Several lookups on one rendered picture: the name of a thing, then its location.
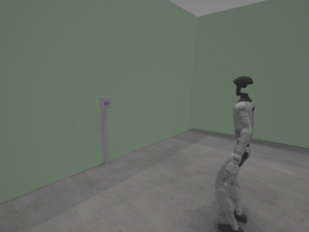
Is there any robot head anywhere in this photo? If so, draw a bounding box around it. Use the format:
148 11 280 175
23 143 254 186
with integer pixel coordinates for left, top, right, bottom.
234 76 253 102

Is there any left robot upper arm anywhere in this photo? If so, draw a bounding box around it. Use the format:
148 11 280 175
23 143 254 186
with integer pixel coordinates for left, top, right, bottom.
235 101 253 136

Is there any robot left thigh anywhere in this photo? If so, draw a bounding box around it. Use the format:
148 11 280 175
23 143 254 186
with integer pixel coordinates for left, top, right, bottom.
215 152 245 195

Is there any panel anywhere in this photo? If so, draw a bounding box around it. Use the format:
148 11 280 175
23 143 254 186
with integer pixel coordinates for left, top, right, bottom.
99 97 111 164

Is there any left robot forearm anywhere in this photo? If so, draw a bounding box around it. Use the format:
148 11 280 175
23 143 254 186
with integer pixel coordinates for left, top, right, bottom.
232 129 250 164

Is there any left robot hand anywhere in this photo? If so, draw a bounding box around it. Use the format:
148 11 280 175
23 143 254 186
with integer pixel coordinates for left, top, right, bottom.
222 161 239 185

